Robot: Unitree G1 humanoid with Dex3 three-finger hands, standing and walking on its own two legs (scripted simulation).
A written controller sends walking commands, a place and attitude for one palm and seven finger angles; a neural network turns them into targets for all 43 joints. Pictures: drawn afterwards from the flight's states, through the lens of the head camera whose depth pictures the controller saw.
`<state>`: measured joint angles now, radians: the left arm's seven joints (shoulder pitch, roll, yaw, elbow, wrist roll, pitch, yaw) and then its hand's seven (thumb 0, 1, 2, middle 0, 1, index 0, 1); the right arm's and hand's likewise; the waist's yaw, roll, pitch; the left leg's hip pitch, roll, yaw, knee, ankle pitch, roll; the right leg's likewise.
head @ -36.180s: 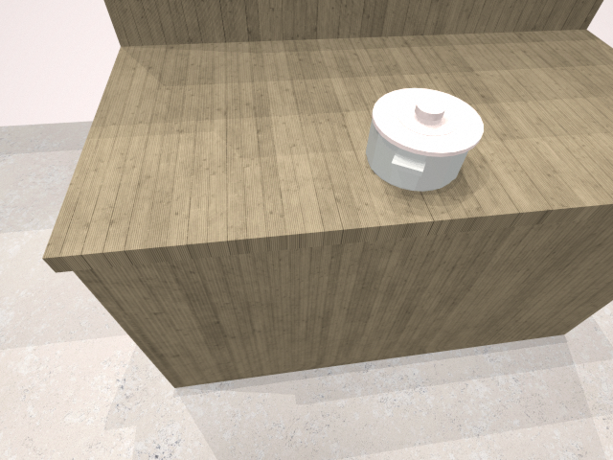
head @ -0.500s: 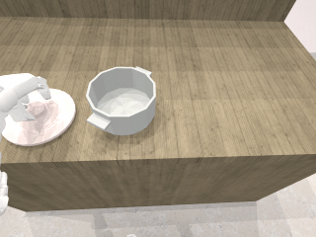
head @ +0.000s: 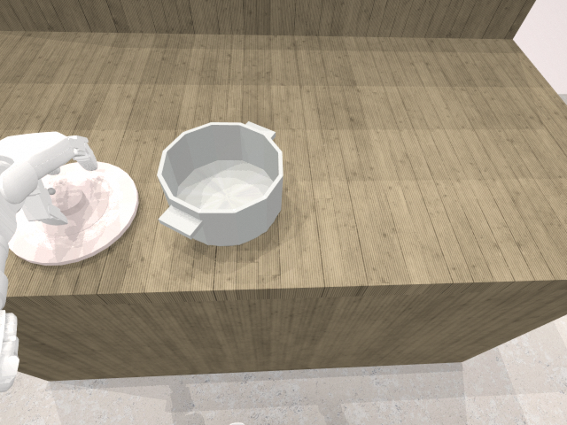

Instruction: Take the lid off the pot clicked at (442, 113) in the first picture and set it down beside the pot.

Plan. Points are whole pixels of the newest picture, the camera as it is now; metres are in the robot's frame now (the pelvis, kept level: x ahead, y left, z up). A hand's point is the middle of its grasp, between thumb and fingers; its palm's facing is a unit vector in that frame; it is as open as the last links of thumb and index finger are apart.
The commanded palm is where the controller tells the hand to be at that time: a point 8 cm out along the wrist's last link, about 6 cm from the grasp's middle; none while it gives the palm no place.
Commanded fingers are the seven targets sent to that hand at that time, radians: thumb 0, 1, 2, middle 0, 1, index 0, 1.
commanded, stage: raise the empty hand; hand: left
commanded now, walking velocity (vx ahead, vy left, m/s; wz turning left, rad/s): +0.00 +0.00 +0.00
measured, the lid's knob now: (66, 200) +0.42 +0.33 +0.04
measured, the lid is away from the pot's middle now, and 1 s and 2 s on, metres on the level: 0.23 0.23 0.23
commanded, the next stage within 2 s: draw the hand back to the body in 1.28 s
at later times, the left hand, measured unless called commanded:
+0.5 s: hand (25, 167) +0.41 +0.34 +0.13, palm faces -0.35 -0.08 -0.93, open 11.0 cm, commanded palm +0.41 +0.33 +0.20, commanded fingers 0.00 -0.08 0.80 -0.42 -0.73 -0.42 -0.73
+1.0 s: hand (1, 133) +0.42 +0.34 +0.18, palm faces -0.33 -0.09 -0.94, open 11.0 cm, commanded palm +0.42 +0.33 +0.25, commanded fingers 0.00 -0.08 0.80 -0.42 -0.73 -0.42 -0.73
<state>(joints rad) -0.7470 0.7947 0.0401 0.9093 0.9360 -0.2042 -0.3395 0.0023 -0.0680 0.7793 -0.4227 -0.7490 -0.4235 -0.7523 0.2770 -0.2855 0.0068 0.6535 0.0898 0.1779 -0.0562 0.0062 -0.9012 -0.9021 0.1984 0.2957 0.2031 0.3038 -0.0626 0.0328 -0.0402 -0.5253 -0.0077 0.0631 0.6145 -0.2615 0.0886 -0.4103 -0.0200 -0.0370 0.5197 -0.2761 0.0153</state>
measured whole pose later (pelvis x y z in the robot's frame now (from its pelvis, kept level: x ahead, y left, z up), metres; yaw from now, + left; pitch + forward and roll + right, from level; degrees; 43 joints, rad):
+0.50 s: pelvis +0.00 -0.01 +0.01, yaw +1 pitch +7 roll -3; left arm -0.80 0.83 0.03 0.84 0.91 -0.16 -0.42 0.00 -0.08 0.80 -0.43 -0.73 -0.43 -0.74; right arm 0.26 -0.29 0.02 0.64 0.10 0.18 -0.05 0.01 -0.90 -0.90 0.20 0.30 0.20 0.30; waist -0.05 0.04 -0.02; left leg -0.46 -0.01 0.05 0.56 -0.23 0.08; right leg -0.33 -0.02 -0.05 0.46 -0.25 0.02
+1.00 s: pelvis +0.00 -0.01 +0.01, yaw +1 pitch +7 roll -3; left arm -0.94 0.88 -0.01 0.89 0.92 -0.10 -0.50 0.00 -0.08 0.80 -0.43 -0.73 -0.43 -0.74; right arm 0.26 -0.30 0.02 0.65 0.10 0.17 -0.05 0.01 -0.90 -0.90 0.20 0.30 0.20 0.30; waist -0.06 0.04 -0.01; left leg -0.43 -0.01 0.04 0.53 -0.22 0.08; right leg -0.31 -0.02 -0.06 0.42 -0.23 0.02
